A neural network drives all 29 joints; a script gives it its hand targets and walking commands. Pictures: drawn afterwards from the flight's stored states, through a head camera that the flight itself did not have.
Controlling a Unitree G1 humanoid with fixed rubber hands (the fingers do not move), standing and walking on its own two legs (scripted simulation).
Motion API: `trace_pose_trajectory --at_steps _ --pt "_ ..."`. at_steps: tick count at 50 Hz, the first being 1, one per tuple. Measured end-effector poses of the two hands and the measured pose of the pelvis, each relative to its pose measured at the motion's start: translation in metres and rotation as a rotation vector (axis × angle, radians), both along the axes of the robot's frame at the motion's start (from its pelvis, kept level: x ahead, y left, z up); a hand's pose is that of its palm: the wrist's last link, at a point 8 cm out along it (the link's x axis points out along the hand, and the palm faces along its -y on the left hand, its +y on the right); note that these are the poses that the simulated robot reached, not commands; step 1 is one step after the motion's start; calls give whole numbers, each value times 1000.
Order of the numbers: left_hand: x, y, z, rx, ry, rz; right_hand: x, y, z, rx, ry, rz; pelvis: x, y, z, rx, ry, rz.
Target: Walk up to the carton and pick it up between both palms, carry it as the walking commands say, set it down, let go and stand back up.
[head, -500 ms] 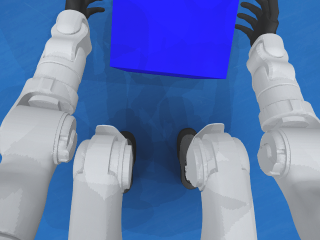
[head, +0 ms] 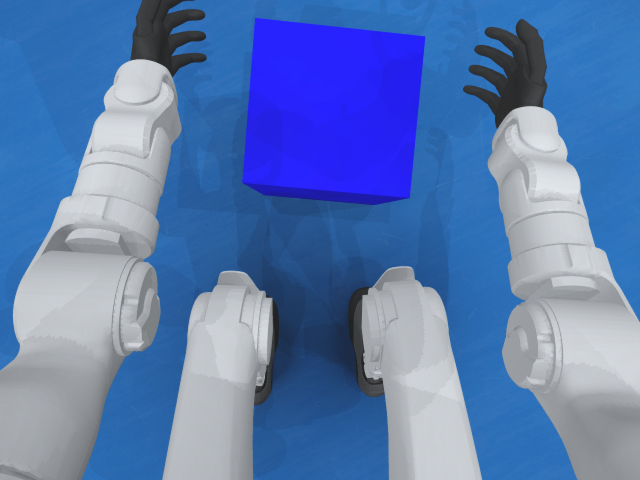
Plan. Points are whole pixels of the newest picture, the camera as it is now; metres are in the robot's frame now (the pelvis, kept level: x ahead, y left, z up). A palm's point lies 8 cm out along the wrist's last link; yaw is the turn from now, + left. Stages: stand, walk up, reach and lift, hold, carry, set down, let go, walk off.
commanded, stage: set down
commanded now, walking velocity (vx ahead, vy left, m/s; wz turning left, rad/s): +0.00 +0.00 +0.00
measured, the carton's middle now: (328, 132) +0.52 -0.03 -0.32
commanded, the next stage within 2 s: let go in 0.88 s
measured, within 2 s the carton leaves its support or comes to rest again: neither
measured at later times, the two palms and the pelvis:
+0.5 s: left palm out of the picture +0.54 +0.17 +0.03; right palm out of the picture +0.50 -0.22 +0.03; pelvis +0.02 +0.00 +0.13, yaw +0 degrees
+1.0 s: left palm out of the picture +0.53 +0.17 +0.12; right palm out of the picture +0.49 -0.22 +0.12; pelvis +0.05 +0.00 +0.24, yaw +0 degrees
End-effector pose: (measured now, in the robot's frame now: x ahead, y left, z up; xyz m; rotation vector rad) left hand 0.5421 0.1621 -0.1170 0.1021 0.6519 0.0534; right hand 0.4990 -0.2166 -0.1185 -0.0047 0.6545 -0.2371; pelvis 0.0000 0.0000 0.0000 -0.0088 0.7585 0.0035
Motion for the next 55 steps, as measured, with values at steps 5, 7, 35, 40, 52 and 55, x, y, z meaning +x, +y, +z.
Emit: trace_pose_trajectory --at_steps 5,7,35,40,52,55 --pt "2 2 28 1 -9 -3 2 0 28 0 -9 1 2 0 24 0 24 0" --pt "2 2 39 1 -11 -5 2 0 40 0 -13 1 4 0 34 -1 34 0" --pt "1 8 209 -14 -18 -30 -2 -8 211 12 -27 17 29 2 189 0 27 -2" --pt "1 8 232 -11 -7 -34 -2 -8 233 5 -19 25 36 2 213 2 14 -1" --pt "-16 9 238 37 32 -20 -13 -8 238 -51 39 93 53 -1 239 4 1 2" --pt "-33 12 242 65 45 -5 -24 -10 243 -71 62 139 59 -3 247 9 -18 1"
